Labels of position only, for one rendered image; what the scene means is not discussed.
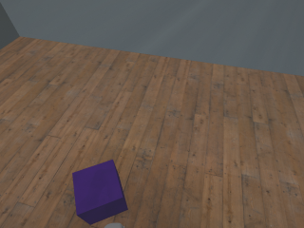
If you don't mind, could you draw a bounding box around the carton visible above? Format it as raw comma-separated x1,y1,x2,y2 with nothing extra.
72,160,128,225

